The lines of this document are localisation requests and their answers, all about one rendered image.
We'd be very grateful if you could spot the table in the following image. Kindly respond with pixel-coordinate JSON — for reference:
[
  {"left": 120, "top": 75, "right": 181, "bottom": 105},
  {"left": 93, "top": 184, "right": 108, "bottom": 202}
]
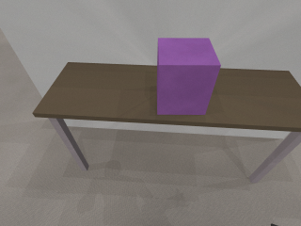
[{"left": 32, "top": 62, "right": 301, "bottom": 184}]

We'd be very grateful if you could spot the carton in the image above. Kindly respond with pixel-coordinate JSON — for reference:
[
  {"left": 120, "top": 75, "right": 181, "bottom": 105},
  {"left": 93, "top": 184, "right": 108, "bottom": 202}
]
[{"left": 156, "top": 38, "right": 221, "bottom": 115}]

